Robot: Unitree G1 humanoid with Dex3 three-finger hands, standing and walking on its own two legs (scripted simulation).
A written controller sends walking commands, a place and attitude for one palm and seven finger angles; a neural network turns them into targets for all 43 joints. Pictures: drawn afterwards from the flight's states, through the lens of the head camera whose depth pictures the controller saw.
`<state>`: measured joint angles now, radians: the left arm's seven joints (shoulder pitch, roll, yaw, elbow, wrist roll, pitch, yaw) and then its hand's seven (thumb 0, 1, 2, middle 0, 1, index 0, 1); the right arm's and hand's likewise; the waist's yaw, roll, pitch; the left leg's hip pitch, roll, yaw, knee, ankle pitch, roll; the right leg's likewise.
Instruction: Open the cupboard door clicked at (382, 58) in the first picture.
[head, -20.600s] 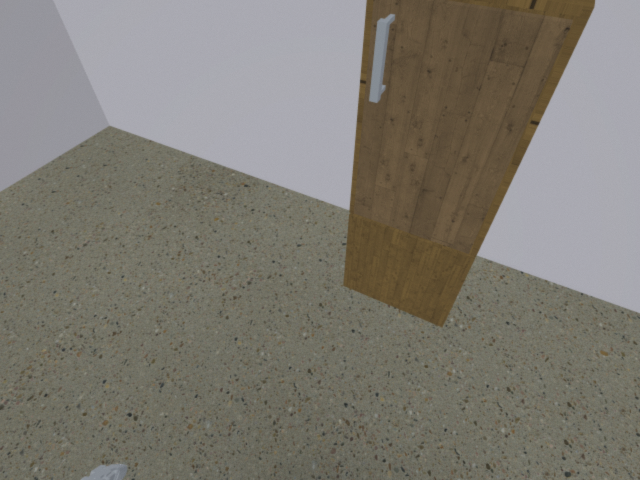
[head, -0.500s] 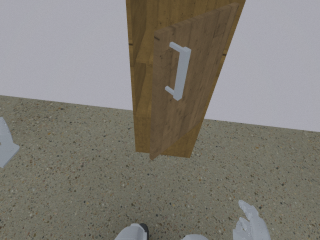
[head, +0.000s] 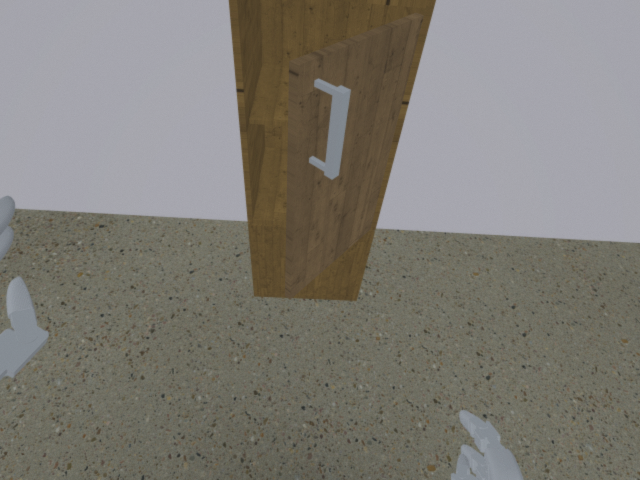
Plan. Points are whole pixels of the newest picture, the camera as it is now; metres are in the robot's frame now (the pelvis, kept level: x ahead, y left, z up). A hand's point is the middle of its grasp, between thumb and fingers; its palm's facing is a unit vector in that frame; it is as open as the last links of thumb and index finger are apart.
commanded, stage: stop stepping back and stand still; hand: left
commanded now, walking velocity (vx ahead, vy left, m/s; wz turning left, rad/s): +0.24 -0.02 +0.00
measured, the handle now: (326, 131) +0.61 +0.02 +0.13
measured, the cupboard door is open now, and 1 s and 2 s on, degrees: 49 49 49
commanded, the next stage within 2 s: let the arm hang, fingers relaxed in 0.30 s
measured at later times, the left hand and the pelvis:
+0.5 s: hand (93, 376) +0.22 +0.26 +0.04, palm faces +0.24 -0.86 -0.46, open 7.4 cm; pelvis -0.01 +0.01 -0.02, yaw +2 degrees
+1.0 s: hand out of the picture -0.06 +0.19 -0.18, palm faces +0.10 -0.97 -0.23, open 7.3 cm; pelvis +0.00 +0.01 +0.00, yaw +4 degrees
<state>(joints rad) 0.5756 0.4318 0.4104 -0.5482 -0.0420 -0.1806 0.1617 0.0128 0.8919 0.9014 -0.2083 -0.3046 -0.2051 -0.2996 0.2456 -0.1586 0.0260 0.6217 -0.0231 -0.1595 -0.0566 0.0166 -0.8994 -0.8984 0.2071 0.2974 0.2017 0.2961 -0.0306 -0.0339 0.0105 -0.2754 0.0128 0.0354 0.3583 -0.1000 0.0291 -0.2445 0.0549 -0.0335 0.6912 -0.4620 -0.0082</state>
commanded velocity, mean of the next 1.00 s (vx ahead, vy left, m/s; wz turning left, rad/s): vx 0.04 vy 0.02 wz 0.00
